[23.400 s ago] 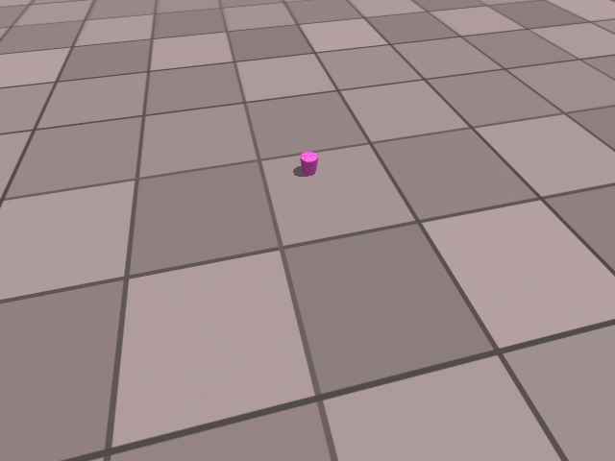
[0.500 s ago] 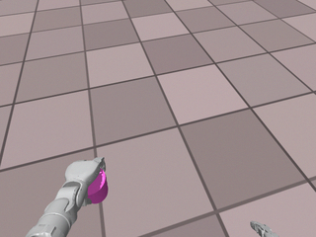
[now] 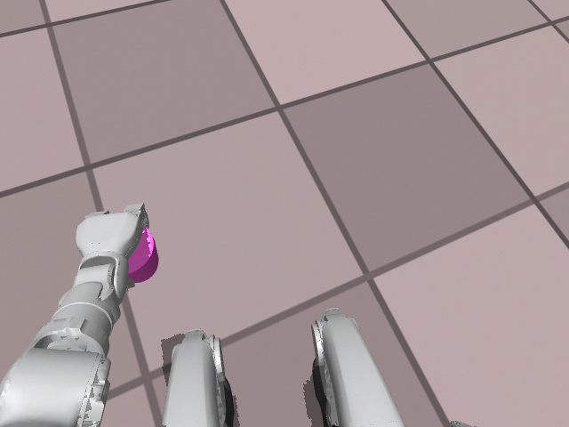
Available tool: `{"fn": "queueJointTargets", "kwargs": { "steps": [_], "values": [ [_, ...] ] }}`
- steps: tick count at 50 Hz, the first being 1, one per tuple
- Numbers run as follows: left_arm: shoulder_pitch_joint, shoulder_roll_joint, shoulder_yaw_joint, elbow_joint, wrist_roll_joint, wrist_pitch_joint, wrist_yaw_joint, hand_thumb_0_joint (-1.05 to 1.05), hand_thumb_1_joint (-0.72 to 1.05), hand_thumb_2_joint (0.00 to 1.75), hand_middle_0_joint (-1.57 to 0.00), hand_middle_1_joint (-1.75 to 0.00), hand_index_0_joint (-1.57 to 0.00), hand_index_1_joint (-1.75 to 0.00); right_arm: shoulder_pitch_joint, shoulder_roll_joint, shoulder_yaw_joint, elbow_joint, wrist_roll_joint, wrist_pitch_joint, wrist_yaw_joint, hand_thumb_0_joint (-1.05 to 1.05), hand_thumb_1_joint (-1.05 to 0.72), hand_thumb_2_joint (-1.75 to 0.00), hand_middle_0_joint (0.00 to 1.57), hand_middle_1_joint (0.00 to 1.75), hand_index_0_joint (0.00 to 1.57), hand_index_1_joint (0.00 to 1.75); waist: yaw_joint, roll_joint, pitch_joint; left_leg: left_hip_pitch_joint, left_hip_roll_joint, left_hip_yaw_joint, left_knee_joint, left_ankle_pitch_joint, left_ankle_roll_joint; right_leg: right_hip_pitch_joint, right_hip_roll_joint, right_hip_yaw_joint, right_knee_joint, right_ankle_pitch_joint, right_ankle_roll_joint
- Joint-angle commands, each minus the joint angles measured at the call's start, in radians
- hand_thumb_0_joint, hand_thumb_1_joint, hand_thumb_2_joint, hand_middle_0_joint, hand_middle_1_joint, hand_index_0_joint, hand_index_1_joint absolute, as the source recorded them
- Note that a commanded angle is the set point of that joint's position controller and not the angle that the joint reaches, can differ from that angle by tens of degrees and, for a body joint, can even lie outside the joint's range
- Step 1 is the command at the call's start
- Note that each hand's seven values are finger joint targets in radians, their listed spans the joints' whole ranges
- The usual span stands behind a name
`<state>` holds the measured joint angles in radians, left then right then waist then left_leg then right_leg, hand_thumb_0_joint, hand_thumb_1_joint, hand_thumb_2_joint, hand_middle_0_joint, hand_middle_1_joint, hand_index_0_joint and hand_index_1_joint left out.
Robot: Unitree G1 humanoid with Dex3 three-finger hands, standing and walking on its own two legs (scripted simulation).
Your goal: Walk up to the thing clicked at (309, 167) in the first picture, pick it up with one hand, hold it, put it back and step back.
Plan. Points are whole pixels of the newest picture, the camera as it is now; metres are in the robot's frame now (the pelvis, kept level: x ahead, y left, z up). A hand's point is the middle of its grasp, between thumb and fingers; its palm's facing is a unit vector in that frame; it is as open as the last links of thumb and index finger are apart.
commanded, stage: crouch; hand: left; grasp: from above
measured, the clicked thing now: (131, 256) +0.42 +0.22 -0.18
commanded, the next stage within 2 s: lower in 1.16 s
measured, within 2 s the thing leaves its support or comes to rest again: neither
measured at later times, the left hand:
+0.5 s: hand (149, 260) +0.44 +0.22 -0.30, palm faces -0.44 -0.02 -0.90, open 11.4 cm
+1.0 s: hand (161, 262) +0.45 +0.22 -0.36, palm faces -0.46 -0.02 -0.89, open 11.4 cm
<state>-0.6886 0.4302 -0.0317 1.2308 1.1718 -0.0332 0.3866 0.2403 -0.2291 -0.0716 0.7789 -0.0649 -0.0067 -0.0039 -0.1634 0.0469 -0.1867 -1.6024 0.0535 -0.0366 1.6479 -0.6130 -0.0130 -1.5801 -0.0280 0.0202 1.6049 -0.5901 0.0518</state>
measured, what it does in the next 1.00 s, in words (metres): lowers itself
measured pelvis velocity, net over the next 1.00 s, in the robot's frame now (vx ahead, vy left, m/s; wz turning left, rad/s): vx -0.03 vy -0.01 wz -0.04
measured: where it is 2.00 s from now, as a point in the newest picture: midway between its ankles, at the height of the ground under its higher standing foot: (278, 426)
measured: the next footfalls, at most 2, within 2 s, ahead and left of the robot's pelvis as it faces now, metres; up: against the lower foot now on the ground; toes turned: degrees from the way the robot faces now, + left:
none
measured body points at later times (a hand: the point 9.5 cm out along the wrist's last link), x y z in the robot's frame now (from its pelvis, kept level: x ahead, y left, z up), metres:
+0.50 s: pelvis -0.02 +0.00 -0.13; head +0.22 +0.03 +0.25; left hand +0.46 +0.22 -0.25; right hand +0.04 -0.28 -0.25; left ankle +0.06 +0.13 -0.53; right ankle +0.07 -0.15 -0.53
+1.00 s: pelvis -0.03 -0.01 -0.20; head +0.21 +0.03 +0.18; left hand +0.47 +0.22 -0.31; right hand -0.02 -0.28 -0.31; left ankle +0.06 +0.13 -0.53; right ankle +0.07 -0.15 -0.53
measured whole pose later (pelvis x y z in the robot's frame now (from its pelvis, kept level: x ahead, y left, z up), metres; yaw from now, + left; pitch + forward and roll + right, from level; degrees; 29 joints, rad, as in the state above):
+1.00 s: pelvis -0.03 -0.01 -0.20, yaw -2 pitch +36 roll -6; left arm -0.99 0.63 0.07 1.45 1.25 -0.12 0.40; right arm 0.19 -0.26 0.02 0.76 -0.13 -0.06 0.12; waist -0.26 0.02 -0.07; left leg -2.24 0.02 -0.13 2.29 -0.68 -0.03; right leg -2.19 -0.01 0.01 2.22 -0.66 0.06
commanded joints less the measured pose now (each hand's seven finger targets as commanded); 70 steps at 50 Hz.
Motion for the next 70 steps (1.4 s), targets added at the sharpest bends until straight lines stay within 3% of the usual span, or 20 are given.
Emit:
{"fn": "queueJointTargets", "kwargs": {
  "steps": [1, 4, 9, 10, 13, 16, 22, 23, 28, 29, 43, 45, 51, 55, 62, 64, 65, 66, 69, 70],
  "values": [
    [-0.395, 0.251, 0.058, -0.15, 0.007, -0.021, 0.041, 0.0, 0.45, 1.17, -0.8, -1.1, -0.82, -1.08, 0.119, -0.207, -0.056, -0.065, -0.011, -0.043, -0.007, 0.0, -0.9, -0.9, 0.2, 0.3, 0.2, 0.3, -0.011, 0.085, -0.606, 0.309, -0.045, 0.005, -0.109, 0.154, 0.022, 0.153, 0.031, -0.084, -0.087, 0.155, -0.081],
    [-0.418, 0.274, 0.071, -0.161, 0.019, -0.043, 0.045, 0.0, 0.45, 1.21, -0.8, -1.12, -0.82, -1.1, 0.128, -0.21, -0.05, -0.061, -0.02, -0.054, 0.008, 0.0, -0.9, -0.9, 0.2, 0.3, 0.2, 0.3, -0.01, 0.115, -0.665, 0.281, -0.047, 0.011, -0.033, 0.188, 0.026, 0.109, 0.031, -0.087, -0.024, 0.179, -0.08],
    [-0.529, 0.305, 0.084, -0.179, 0.042, -0.065, 0.068, 0.0, 0.46, 1.24, -0.82, -1.15, -0.84, -1.13, 0.146, -0.214, -0.044, -0.05, -0.034, -0.068, 0.032, 0.0, -0.91, -0.9, 0.2, 0.3, 0.2, 0.3, -0.041, 0.172, -0.698, 0.244, -0.046, 0.007, 0.056, 0.182, 0.021, 0.017, 0.026, -0.097, 0.062, 0.181, -0.081],
    [-0.531, 0.341, 0.106, -0.166, 0.05, -0.061, 0.077, 0.0, 0.44, 1.23, -0.81, -1.13, -0.83, -1.11, 0.152, -0.221, -0.041, -0.042, -0.035, -0.066, 0.032, 0.0, -0.91, -0.9, 0.2, 0.3, 0.2, 0.3, -0.027, 0.176, -0.711, 0.242, -0.047, 0.009, 0.069, 0.188, 0.021, 0.003, 0.027, -0.098, 0.076, 0.184, -0.081],
    [-0.567, 0.301, 0.086, -0.16, 0.052, -0.054, 0.087, 0.0, 0.46, 1.26, -0.82, -1.17, -0.84, -1.15, 0.149, -0.217, -0.036, -0.048, -0.045, -0.071, 0.045, 0.0, -0.91, -0.9, 0.2, 0.3, 0.2, 0.3, -0.046, 0.208, -0.718, 0.226, -0.045, 0.009, 0.107, 0.184, 0.018, -0.032, 0.026, -0.107, 0.12, 0.184, -0.084],
    [-0.58, 0.342, 0.104, -0.128, 0.055, -0.041, 0.091, 0.0, 0.43, 1.28, -0.81, -1.15, -0.82, -1.14, 0.149, -0.222, -0.03, -0.049, -0.046, -0.071, 0.05, 0.0, -0.91, -0.9, 0.2, 0.3, 0.2, 0.3, -0.045, 0.217, -0.73, 0.19, -0.047, 0.013, 0.144, 0.19, 0.018, -0.046, 0.026, -0.107, 0.16, 0.191, -0.084],
    [-0.587, 0.328, 0.087, -0.083, 0.042, -0.023, 0.063, 0.0, 0.4, 1.27, -0.8, -1.13, -0.81, -1.12, 0.145, -0.226, -0.024, -0.048, -0.048, -0.068, 0.06, 0.0, -0.91, -0.9, 0.2, 0.3, 0.2, 0.3, -0.06, 0.227, -0.674, 0.111, -0.046, 0.019, 0.209, 0.179, 0.02, -0.112, 0.029, -0.112, 0.21, 0.188, -0.082],
    [-0.59, 0.359, 0.101, -0.082, 0.04, -0.024, 0.059, 0.0, 0.39, 1.27, -0.79, -1.13, -0.79, -1.13, 0.142, -0.233, -0.027, -0.055, -0.048, -0.067, 0.062, 0.0, -0.91, -0.9, 0.2, 0.3, 0.2, 0.3, -0.06, 0.204, -0.696, 0.092, -0.047, 0.02, 0.224, 0.171, 0.025, -0.099, 0.031, -0.112, 0.218, 0.187, -0.08],
    [-0.583, 0.35, 0.089, -0.069, 0.031, -0.038, 0.031, 0.0, 0.39, 1.25, -0.78, -1.14, -0.79, -1.13, 0.155, -0.232, -0.017, -0.054, -0.05, -0.062, 0.074, 0.0, -0.92, -0.9, 0.2, 0.3, 0.2, 0.3, -0.075, 0.203, -0.658, 0.029, -0.046, 0.02, 0.268, 0.184, 0.023, -0.116, 0.032, -0.115, 0.262, 0.202, -0.076],
    [-0.601, 0.381, 0.098, -0.077, 0.029, -0.044, 0.026, 0.0, 0.37, 1.24, -0.77, -1.14, -0.78, -1.13, 0.148, -0.237, -0.019, -0.056, -0.047, -0.06, 0.076, 0.0, -0.92, -0.9, 0.2, 0.3, 0.2, 0.3, -0.067, 0.203, -0.674, 0.032, -0.045, 0.022, 0.281, 0.179, 0.026, -0.124, 0.036, -0.115, 0.267, 0.198, -0.076],
    [-0.712, 0.451, 0.128, -0.014, 0.064, -0.088, 0.059, 0.0, 0.41, 1.26, -0.78, -1.16, -0.79, -1.15, 0.16, -0.26, 0.003, -0.043, -0.063, -0.06, 0.099, 0.0, -0.91, -0.9, 0.2, 0.3, 0.2, 0.3, -0.1, 0.266, -0.638, -0.048, -0.05, 0.022, 0.362, 0.111, 0.023, -0.248, 0.036, -0.138, 0.376, 0.134, -0.086],
    [-0.706, 0.446, 0.122, 0.021, 0.067, -0.086, 0.064, 0.0, 0.42, 1.23, -0.79, -1.15, -0.8, -1.14, 0.163, -0.258, 0.012, -0.043, -0.068, -0.063, 0.102, 0.0, -0.91, -0.9, 0.2, 0.3, 0.2, 0.3, -0.11, 0.229, -0.626, -0.083, -0.051, 0.029, 0.384, 0.097, 0.03, -0.235, 0.038, -0.135, 0.372, 0.129, -0.08],
    [-0.712, 0.49, 0.14, 0.072, 0.072, -0.09, 0.073, 0.0, 0.43, 1.22, -0.79, -1.13, -0.81, -1.12, 0.165, -0.268, 0.028, -0.03, -0.071, -0.065, 0.103, 0.0, -0.91, -0.9, 0.2, 0.3, 0.2, 0.3, -0.102, 0.245, -0.611, -0.138, -0.057, 0.032, 0.41, 0.082, 0.031, -0.261, 0.039, -0.138, 0.402, 0.115, -0.081],
    [-0.741, 0.485, 0.124, 0.093, 0.072, -0.094, 0.067, 0.0, 0.45, 1.22, -0.8, -1.14, -0.82, -1.13, 0.17, -0.273, 0.039, -0.03, -0.078, -0.069, 0.11, 0.0, -0.91, -0.9, 0.2, 0.3, 0.2, 0.3, -0.129, 0.231, -0.587, -0.163, -0.055, 0.028, 0.439, 0.072, 0.035, -0.269, 0.042, -0.147, 0.417, 0.11, -0.08],
    [-0.749, 0.501, 0.125, 0.07, 0.069, -0.102, 0.065, 0.0, 0.48, 1.23, -0.84, -1.13, -0.84, -1.12, 0.168, -0.28, 0.049, -0.029, -0.078, -0.07, 0.114, 0.0, -0.91, -0.9, 0.2, 0.3, 0.2, 0.3, -0.119, 0.26, -0.61, -0.17, -0.054, 0.024, 0.465, 0.097, 0.033, -0.274, 0.047, -0.153, 0.447, 0.138, -0.08],
    [-0.734, 0.481, 0.114, 0.08, 0.077, -0.102, 0.062, 0.0, 0.44, 1.27, -0.83, -1.13, -0.83, -1.13, 0.177, -0.28, 0.054, -0.026, -0.082, -0.07, 0.119, 0.0, -0.91, -0.9, 0.2, 0.3, 0.2, 0.3, -0.128, 0.255, -0.603, -0.162, -0.053, 0.021, 0.471, 0.107, 0.03, -0.279, 0.049, -0.16, 0.455, 0.147, -0.08],
    [-0.752, 0.504, 0.123, 0.078, 0.077, -0.102, 0.065, 0.0, 0.43, 1.26, -0.82, -1.14, -0.82, -1.14, 0.173, -0.283, 0.054, -0.027, -0.079, -0.07, 0.12, 0.0, -0.91, -0.9, 0.2, 0.3, 0.2, 0.3, -0.13, 0.256, -0.596, -0.18, -0.053, 0.022, 0.48, 0.107, 0.033, -0.279, 0.049, -0.159, 0.459, 0.151, -0.079],
    [-0.726, 0.473, 0.109, 0.114, 0.077, -0.098, 0.065, 0.0, 0.42, 1.25, -0.81, -1.12, -0.81, -1.12, 0.174, -0.279, 0.056, -0.026, -0.083, -0.07, 0.12, 0.0, -0.91, -0.9, 0.2, 0.3, 0.2, 0.3, -0.137, 0.237, -0.576, -0.184, -0.053, 0.021, 0.485, 0.105, 0.033, -0.284, 0.051, -0.159, 0.457, 0.152, -0.078],
    [-0.753, 0.507, 0.122, 0.137, 0.079, -0.108, 0.076, 0.0, 0.41, 1.22, -0.8, -1.12, -0.8, -1.11, 0.17, -0.288, 0.067, -0.027, -0.089, -0.074, 0.125, 0.0, -0.91, -0.9, 0.2, 0.3, 0.2, 0.3, -0.148, 0.249, -0.527, -0.224, -0.054, 0.017, 0.497, 0.085, 0.034, -0.317, 0.049, -0.167, 0.473, 0.128, -0.079],
    [-0.771, 0.509, 0.122, 0.106, 0.077, -0.114, 0.081, 0.0, 0.4, 1.22, -0.79, -1.1, -0.79, -1.1, 0.168, -0.288, 0.065, -0.028, -0.089, -0.076, 0.125, 0.0, -0.91, -0.9, 0.2, 0.3, 0.2, 0.3, -0.143, 0.263, -0.557, -0.214, -0.053, 0.014, 0.5, 0.093, 0.032, -0.309, 0.052, -0.171, 0.481, 0.135, -0.081]
  ]
}}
